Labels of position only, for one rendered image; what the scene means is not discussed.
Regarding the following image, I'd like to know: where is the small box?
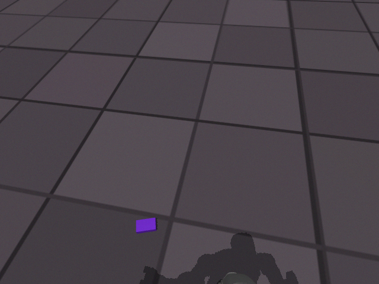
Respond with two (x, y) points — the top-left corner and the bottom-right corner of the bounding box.
(136, 218), (156, 234)

